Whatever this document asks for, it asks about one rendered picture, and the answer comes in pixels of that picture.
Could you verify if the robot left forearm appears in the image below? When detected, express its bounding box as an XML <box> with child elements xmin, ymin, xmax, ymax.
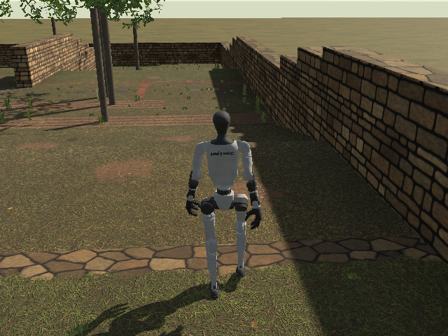
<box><xmin>186</xmin><ymin>171</ymin><xmax>199</xmax><ymax>201</ymax></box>

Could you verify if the right robot upper arm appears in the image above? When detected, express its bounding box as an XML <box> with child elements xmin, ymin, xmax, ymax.
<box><xmin>237</xmin><ymin>141</ymin><xmax>253</xmax><ymax>181</ymax></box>

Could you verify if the left robot foot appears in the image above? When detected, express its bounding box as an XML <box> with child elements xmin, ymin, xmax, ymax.
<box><xmin>209</xmin><ymin>280</ymin><xmax>220</xmax><ymax>300</ymax></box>

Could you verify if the robot right forearm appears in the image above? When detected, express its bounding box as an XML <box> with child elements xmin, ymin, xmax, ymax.
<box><xmin>246</xmin><ymin>170</ymin><xmax>260</xmax><ymax>209</ymax></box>

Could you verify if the robot right hand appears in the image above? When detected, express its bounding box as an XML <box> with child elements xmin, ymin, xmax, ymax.
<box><xmin>245</xmin><ymin>207</ymin><xmax>262</xmax><ymax>230</ymax></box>

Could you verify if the right robot thigh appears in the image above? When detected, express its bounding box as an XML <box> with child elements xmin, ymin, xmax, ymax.
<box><xmin>234</xmin><ymin>194</ymin><xmax>248</xmax><ymax>233</ymax></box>

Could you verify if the left robot upper arm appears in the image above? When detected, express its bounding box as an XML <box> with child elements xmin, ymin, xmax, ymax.
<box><xmin>191</xmin><ymin>141</ymin><xmax>208</xmax><ymax>181</ymax></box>

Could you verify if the robot left hand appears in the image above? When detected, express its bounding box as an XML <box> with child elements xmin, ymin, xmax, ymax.
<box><xmin>186</xmin><ymin>199</ymin><xmax>201</xmax><ymax>216</ymax></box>

